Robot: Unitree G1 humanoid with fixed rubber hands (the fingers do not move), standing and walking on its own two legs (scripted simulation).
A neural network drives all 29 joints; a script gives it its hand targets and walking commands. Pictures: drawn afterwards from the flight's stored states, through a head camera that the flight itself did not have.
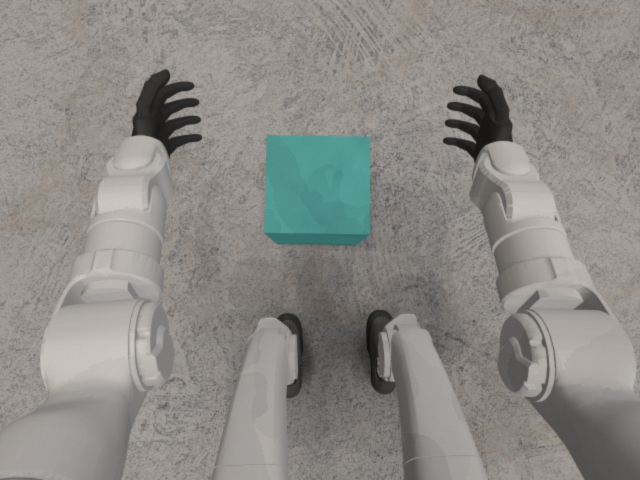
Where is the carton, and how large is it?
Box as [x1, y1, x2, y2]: [264, 135, 369, 244]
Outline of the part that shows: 267,135 264,232 276,243 357,244 369,234 369,137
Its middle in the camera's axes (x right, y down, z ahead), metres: -0.01 -0.10 +0.89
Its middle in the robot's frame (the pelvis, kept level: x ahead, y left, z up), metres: +0.51 +0.02 -0.53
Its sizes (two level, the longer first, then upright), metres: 0.210 0.200 0.250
